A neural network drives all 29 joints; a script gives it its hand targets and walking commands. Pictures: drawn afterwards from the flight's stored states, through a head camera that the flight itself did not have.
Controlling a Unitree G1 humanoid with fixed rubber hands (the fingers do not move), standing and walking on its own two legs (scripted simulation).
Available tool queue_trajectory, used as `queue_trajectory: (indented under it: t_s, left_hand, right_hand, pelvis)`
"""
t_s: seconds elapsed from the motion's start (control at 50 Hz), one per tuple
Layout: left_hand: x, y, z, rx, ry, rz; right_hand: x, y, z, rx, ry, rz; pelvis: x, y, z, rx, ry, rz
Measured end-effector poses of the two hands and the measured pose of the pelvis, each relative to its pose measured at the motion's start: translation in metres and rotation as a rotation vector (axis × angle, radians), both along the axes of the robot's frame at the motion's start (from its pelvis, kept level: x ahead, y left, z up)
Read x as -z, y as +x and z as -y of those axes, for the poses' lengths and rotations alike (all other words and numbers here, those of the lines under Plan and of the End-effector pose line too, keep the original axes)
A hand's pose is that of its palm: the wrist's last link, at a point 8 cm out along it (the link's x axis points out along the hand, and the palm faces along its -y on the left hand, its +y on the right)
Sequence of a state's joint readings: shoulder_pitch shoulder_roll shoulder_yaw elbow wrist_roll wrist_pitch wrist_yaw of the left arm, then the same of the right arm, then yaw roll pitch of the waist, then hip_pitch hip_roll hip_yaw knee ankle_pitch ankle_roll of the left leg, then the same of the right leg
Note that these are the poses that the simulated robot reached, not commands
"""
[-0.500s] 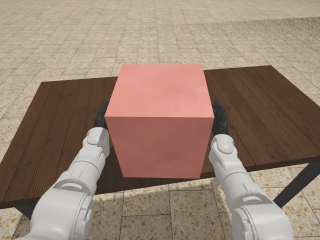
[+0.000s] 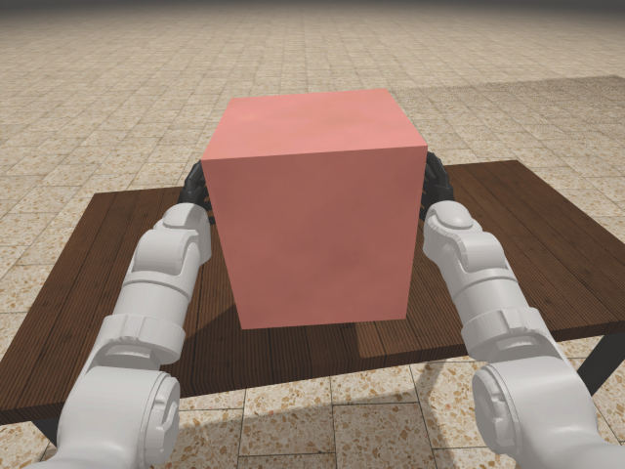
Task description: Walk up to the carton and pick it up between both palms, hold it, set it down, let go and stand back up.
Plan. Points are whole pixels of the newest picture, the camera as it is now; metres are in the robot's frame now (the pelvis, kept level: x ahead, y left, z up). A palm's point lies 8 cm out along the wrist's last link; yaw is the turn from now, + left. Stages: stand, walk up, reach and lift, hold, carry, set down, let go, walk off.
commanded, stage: reach and lift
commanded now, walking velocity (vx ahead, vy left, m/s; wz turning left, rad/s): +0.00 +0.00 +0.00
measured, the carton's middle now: (315, 205) +0.44 -0.01 +0.18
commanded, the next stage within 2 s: hold in 1.40 s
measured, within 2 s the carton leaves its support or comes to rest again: neither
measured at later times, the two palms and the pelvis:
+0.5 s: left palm (175, 201) +0.37 +0.16 +0.24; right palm (444, 180) +0.38 -0.16 +0.25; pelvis -0.02 +0.00 +0.00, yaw +0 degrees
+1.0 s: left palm (179, 196) +0.38 +0.15 +0.24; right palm (443, 174) +0.39 -0.16 +0.26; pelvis -0.01 +0.00 +0.00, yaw +0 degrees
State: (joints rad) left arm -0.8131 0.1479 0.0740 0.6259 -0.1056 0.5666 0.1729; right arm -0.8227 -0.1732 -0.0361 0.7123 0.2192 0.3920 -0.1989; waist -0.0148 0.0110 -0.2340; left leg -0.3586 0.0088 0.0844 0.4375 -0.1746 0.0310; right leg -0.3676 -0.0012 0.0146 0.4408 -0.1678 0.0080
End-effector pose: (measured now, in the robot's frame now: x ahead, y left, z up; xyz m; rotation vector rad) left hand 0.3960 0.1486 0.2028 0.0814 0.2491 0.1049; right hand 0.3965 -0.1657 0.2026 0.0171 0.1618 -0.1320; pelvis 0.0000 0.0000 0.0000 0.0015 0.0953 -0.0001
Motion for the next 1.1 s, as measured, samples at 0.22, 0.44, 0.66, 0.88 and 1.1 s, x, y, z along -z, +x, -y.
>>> queue_trajectory:
  t_s: [0.22,0.44,0.66,0.88,1.1]
  left_hand:
    - [-0.031,-0.031,-0.008,-0.013,-0.029,0.02]
    - [-0.042,-0.034,-0.008,-0.03,-0.031,-0.022]
    - [-0.029,-0.019,-0.006,-0.031,-0.029,-0.061]
    - [-0.035,-0.018,-0.006,-0.035,-0.028,-0.059]
    - [-0.037,-0.02,-0.004,-0.035,-0.028,-0.072]
  right_hand:
    - [-0.052,-0.024,-0.009,-0.016,-0.018,0.023]
    - [-0.057,-0.023,-0.009,-0.024,-0.013,-0.021]
    - [-0.042,-0.008,-0.006,-0.02,0.027,-0.063]
    - [-0.048,-0.006,-0.006,-0.025,0.028,-0.066]
    - [-0.052,-0.007,-0.005,-0.026,0.022,-0.082]
  pelvis:
    - [0.0,-0.01,0.0,0.0,0.001,0.085]
    - [0.0,-0.018,0.001,-0.001,0.001,0.098]
    - [-0.001,-0.011,0.002,-0.001,0.003,0.086]
    - [-0.001,-0.009,0.002,-0.001,0.002,0.082]
    - [-0.001,-0.009,0.002,-0.001,0.002,0.082]
